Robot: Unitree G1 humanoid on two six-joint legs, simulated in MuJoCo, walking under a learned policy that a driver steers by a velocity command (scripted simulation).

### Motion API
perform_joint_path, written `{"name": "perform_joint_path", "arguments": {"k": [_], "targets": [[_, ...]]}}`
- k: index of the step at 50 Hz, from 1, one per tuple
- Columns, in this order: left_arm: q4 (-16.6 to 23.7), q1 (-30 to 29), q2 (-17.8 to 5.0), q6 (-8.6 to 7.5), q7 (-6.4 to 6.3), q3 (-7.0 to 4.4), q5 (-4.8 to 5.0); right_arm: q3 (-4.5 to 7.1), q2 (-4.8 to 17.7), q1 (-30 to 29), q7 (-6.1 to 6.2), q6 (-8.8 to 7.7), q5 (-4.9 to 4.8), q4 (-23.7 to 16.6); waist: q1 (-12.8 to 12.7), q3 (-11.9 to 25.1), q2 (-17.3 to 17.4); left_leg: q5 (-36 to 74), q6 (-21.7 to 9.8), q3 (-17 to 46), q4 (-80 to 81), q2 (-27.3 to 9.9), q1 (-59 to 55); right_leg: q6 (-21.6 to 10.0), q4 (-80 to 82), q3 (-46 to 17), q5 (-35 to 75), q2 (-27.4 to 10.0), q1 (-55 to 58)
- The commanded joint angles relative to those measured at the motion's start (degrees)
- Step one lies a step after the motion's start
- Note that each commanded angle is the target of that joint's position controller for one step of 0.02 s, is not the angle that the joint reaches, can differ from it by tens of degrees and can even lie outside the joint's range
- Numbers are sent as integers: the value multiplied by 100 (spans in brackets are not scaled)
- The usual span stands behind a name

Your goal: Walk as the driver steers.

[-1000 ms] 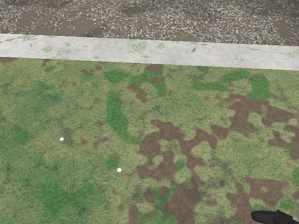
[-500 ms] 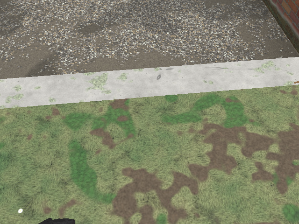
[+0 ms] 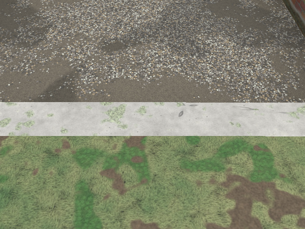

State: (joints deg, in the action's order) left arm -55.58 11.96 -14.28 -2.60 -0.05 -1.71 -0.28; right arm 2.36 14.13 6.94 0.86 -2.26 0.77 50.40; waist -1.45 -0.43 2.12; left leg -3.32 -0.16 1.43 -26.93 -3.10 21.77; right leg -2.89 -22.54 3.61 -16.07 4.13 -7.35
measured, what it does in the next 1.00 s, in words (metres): walks ahead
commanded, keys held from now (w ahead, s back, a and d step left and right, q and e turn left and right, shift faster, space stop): no key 0.48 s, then w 0.52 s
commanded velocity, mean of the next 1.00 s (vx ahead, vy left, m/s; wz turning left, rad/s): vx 0.18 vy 0.00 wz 0.00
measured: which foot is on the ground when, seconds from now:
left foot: down 0.00-1.00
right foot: down 0.00-0.76, up 0.78-1.00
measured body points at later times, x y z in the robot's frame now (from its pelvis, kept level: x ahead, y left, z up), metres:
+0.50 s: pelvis +0.03 +0.02 +0.00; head +0.04 +0.02 +0.45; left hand +0.05 +0.28 -0.15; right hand +0.15 -0.23 -0.14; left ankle +0.09 +0.13 -0.74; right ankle -0.05 -0.09 -0.74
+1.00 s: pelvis +0.15 +0.06 +0.01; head +0.16 +0.07 +0.46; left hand +0.27 +0.33 -0.12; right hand +0.12 -0.18 -0.14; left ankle +0.10 +0.14 -0.74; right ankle +0.22 -0.11 -0.67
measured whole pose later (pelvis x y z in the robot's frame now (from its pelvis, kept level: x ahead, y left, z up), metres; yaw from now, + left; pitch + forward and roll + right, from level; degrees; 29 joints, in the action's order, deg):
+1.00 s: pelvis +0.15 +0.06 +0.01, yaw +0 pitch +0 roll +0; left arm -55.8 8.3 -15.2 -4.3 -0.3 -4.5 1.5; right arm 1.9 10.9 21.1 -0.5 -5.4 0.1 63.1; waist 2.7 -0.3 -1.4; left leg -12.9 -3.6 -3.7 -14.4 2.7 1.6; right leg -1.7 -55.4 -0.4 -10.3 -6.6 -33.3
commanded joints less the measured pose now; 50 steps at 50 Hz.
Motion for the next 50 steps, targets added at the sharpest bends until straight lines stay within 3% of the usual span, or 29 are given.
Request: {"name": "perform_joint_path", "arguments": {"k": [1, 2, 3, 5, 7, 12, 24, 25, 26, 28, 30, 31, 33, 34, 36, 37, 38, 39, 40, 41, 43, 44, 46, 50], "targets": [[-29, 1007, -352, -56, -31, -46, -99, 224, 949, 271, 77, 17, 30, -85, -309, 916, 689, 3105, -882, 833, -62, -877, -2149, 80, -340, -370, 507, -585, -876], [-44, 765, -421, 0, -62, -37, -71, 160, 607, 179, 40, 68, -23, -85, -139, 825, 583, 2501, -966, 894, -9, -826, -1969, 194, -286, -325, 72, -552, -854], [-17, 532, -527, 85, -91, -55, -32, 136, 507, 23, 6, 100, -51, -81, -97, 679, 448, 1814, -853, 812, 70, -668, -1717, 217, -163, -328, 77, -547, -818], [-44, 306, -699, 253, -143, -96, -3, 149, 585, -197, -39, 95, -56, -97, -28, 424, 203, 1361, -611, 552, 56, -380, -1350, 150, -65, -342, 389, -568, -686], [-83, 307, -670, 327, -159, -91, -16, 169, 650, -147, -51, 49, -57, 35, -28, 462, 172, 1496, -526, 441, -1, -276, -1321, 133, -72, -378, 686, -625, -481], [-250, 285, -598, 325, -165, -91, 5, 166, 603, -200, -4, 60, -75, 254, 22, 536, -71, 1802, -565, 338, -160, -199, -1500, 163, -137, -368, 1112, -675, -358], [-577, 457, -446, 291, -202, -42, -15, 175, 519, -421, 81, 242, -80, 600, 56, 62, -195, 509, -446, 232, 53, -17, -1374, 172, 80, -328, 288, -695, -657], [-646, 595, -393, 285, -204, -30, -12, 166, 466, -333, 85, 257, -81, 680, 46, 134, -192, -222, -425, 179, 93, 51, -1411, 142, 172, -307, -324, -676, -657], [-668, 629, -435, 286, -213, -44, 15, 180, 487, -321, 92, 276, -103, 710, 61, -25, -261, -1240, -403, 93, 66, 165, -1274, 54, 254, -363, -1046, -690, -803], [-571, 616, -648, 251, -246, -109, 65, 216, 561, -414, 95, 247, -122, 691, 19, -451, -491, -2734, -360, -113, -199, 398, -597, -265, 486, -769, -2280, -938, -974], [-590, 928, -912, 125, -259, -202, 118, 200, 428, -771, 27, 83, -167, 546, -146, -856, -938, -2230, -263, -474, -1000, 555, 285, -705, 1145, -1821, -2866, -1727, -616], [-585, 838, -1060, 45, -264, -266, 139, 193, 386, -842, -27, -6, -185, 495, -113, -1083, -1163, -1796, -283, -435, -1480, 360, 671, -927, 1336, -2325, -2674, -2231, -467], [-576, 850, -869, -88, -242, -258, 135, 210, 397, -780, -114, -148, -221, 483, -47, -1166, -1047, -1964, -374, -302, -1701, 87, 1133, -987, 1168, -2320, -1611, -2421, -12], [-561, 845, -808, -117, -207, -254, 160, 204, 351, -705, -150, -200, -251, 495, 12, -1130, -978, -2071, -410, -361, -1395, 63, 1032, -894, 1000, -2079, -1144, -2316, 112], [-467, 614, -804, -106, -135, -254, 195, 254, 325, -47, -186, -246, -288, 752, 366, -858, -864, -1555, -434, -726, -382, 373, -550, -583, 499, -1344, -351, -1807, -484], [-403, 518, -834, -117, -116, -254, 165, 367, 519, 601, -177, -234, -268, 988, 627, -507, -762, -1186, -460, -700, -303, 552, -1619, -440, -129, -1009, 730, -1495, -908], [-258, 368, -629, -146, -108, -192, 174, 518, 981, 1369, -149, -251, -238, 1150, 907, -173, 158, -1567, -878, 782, 375, -262, -2548, -64, -1838, -271, 1457, -869, -1720], [-47, 389, -253, -239, -132, -93, 125, 576, 1391, 2134, -190, -272, -235, 1282, 1054, 422, 1562, -1900, -1710, 3358, 1440, -1585, -3540, 271, -3902, -88, -811, -158, -2912], [41, 174, -436, -317, -104, -162, 229, 371, 909, 1808, -212, -356, -161, 1251, 808, 275, 920, -2009, -1769, 3809, 1590, -1892, -3308, 145, -4914, -856, -1514, -356, -3438], [70, 120, -499, -366, -53, -189, 344, 267, 663, 1341, -218, -415, -147, 1105, 588, -100, 581, -1847, -1589, 3117, 1540, -1767, -2920, -39, -5197, -959, -1125, -654, -3648], [31, 66, -505, -388, -43, -258, 300, 148, 444, 904, -251, -458, -116, 945, 340, -358, 103, -1326, -1239, 1960, 1709, -1345, -2351, -197, -4657, -831, -177, -1086, -3512], [15, 89, -540, -346, -40, -306, 250, 100, 359, 880, -241, -445, -89, 940, 259, -349, 148, -989, -1108, 1516, 1801, -1130, -2137, -185, -4373, -769, 72, -1189, -3235], [17, 64, -405, -257, -14, -325, 210, 84, 436, 1109, -183, -406, -67, 990, 221, -346, 178, -462, -1089, 1076, 1941, -974, -1995, -51, -3930, -602, 313, -1216, -3067], [358, -813, -245, -184, -14, -292, 144, 115, 714, 1365, -32, -354, -53, 1000, 349, -568, 47, -26, -1164, 712, 2178, -968, -1902, 257, -2614, -461, 1022, -1178, -3398]]}}
Keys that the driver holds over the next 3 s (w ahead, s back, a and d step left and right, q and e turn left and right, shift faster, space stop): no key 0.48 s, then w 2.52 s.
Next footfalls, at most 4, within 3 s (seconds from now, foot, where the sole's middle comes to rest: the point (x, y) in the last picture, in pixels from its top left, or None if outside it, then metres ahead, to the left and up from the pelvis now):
1.26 right None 0.48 -0.10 -0.77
1.82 left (139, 170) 0.79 0.12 -0.77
2.36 right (179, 130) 1.04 -0.09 -0.77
2.84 left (146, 127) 1.06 0.09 -0.77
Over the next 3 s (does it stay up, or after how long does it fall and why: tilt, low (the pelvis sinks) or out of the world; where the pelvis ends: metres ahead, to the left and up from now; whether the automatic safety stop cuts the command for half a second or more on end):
stays up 0.99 0.00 -0.01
